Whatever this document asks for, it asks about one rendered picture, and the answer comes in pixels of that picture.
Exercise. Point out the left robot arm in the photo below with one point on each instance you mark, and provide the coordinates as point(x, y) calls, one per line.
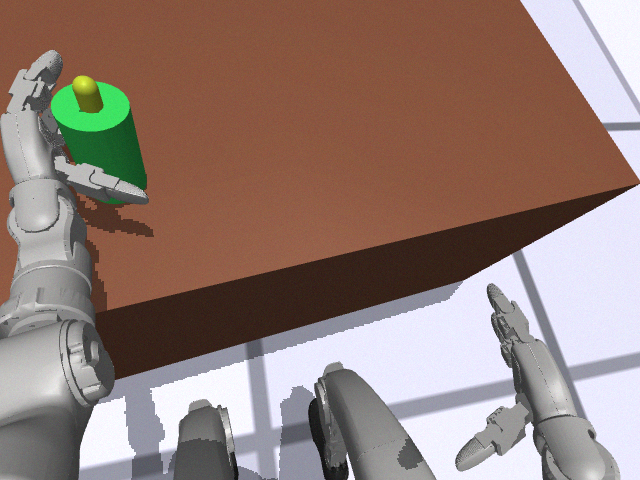
point(53, 365)

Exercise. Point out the left robot hand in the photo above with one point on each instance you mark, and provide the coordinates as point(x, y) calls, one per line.
point(32, 144)

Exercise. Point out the bottle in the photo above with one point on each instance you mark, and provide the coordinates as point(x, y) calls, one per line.
point(96, 122)

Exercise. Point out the right robot foot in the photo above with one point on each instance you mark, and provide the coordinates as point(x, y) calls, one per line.
point(330, 473)

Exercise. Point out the right robot hand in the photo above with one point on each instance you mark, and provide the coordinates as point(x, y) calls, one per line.
point(541, 389)

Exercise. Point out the right robot arm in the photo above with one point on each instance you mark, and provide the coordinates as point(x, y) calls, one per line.
point(569, 451)

